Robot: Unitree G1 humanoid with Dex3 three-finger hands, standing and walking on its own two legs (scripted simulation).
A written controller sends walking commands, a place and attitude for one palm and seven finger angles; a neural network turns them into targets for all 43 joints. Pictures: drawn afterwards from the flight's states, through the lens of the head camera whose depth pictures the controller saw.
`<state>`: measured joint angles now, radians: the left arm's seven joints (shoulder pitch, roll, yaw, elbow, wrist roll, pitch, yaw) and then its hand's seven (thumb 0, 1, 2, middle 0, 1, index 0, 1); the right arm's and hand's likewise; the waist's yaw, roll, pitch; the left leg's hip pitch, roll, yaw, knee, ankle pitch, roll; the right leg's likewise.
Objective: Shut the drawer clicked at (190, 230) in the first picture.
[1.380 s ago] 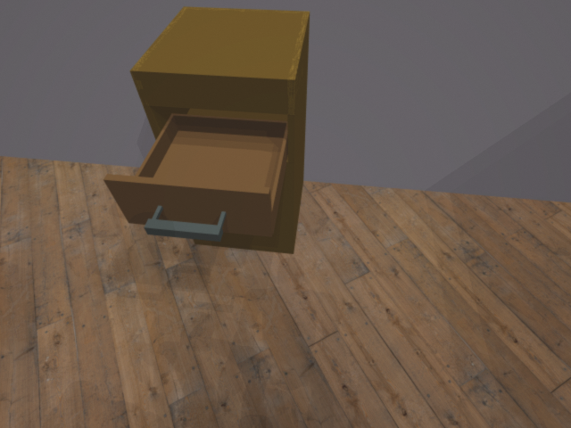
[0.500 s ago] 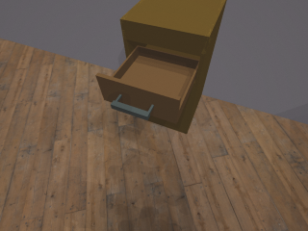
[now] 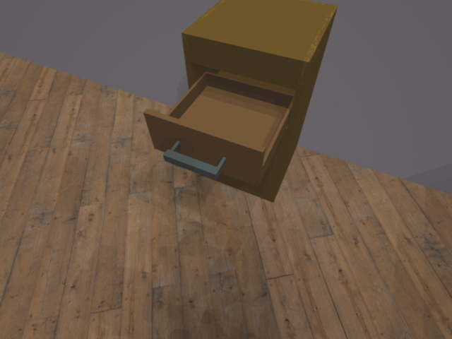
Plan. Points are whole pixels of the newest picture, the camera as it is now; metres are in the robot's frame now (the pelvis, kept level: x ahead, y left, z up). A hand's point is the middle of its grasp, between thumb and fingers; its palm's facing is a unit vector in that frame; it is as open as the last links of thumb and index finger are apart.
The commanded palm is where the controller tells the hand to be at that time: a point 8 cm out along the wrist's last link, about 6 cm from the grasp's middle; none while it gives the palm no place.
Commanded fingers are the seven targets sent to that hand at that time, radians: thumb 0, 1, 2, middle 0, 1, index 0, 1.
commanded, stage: stand and wait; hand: left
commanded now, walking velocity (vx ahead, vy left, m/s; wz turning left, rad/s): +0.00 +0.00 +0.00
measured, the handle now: (195, 158) +0.61 +0.13 -0.16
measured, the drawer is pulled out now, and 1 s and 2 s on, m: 0.30 0.30 0.30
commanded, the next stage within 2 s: look at it before walking up in 0.06 s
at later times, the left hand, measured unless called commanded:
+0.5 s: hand out of the picture +0.00 +0.17 -0.17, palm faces +0.04 -0.98 -0.19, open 7.4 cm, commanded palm none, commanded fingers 0.00 0.90 0.90 -0.20 -0.30 -0.20 -0.30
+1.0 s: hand out of the picture +0.02 +0.18 -0.17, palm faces -0.02 -0.98 -0.21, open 7.4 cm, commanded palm none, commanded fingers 0.00 0.90 0.90 -0.20 -0.30 -0.20 -0.30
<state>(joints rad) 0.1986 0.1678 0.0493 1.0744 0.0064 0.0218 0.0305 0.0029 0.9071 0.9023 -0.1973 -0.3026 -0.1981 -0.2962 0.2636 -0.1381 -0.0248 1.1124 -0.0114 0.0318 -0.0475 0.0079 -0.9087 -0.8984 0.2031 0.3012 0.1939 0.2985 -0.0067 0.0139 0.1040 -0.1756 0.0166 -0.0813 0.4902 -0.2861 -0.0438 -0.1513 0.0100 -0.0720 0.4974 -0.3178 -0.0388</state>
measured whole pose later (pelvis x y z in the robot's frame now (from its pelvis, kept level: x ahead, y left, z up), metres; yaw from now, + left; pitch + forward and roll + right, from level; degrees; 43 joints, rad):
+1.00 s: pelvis -0.01 +0.00 +0.00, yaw -6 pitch -1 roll +0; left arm 0.23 0.15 0.07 1.09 0.01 0.05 0.01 0.00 0.91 0.90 -0.20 -0.30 -0.20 -0.30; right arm 0.25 -0.14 -0.03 1.08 -0.02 0.03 -0.06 0.01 -0.91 -0.90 0.20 0.30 0.20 0.30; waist 0.01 0.02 0.10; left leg -0.18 0.06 0.01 0.49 -0.29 -0.05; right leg -0.20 0.05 0.01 0.50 -0.29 -0.05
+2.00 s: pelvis +0.01 -0.04 +0.00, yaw -18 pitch +0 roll +1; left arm 0.18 0.18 0.06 0.99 0.02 0.00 -0.03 0.01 0.91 0.90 -0.20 -0.30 -0.20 -0.30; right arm 0.37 -0.15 -0.03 1.06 -0.03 0.00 -0.02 0.01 -0.90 -0.90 0.20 0.30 0.20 0.30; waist -0.01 0.00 0.09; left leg -0.20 0.01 -0.01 0.51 -0.32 0.00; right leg -0.26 -0.02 -0.04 0.57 -0.41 -0.05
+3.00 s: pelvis +0.21 -0.08 +0.00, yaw -16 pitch +1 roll +1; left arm 0.05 0.22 0.07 0.96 0.01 0.04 0.02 0.00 0.91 0.90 -0.20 -0.30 -0.20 -0.30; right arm 0.20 -0.20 -0.05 1.01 -0.03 0.05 -0.05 0.01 -0.90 -0.90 0.21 0.30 0.20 0.30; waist -0.02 0.03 0.16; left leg -0.23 0.06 0.06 0.49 -0.27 -0.05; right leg -0.26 0.01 -0.01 0.63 -0.34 -0.02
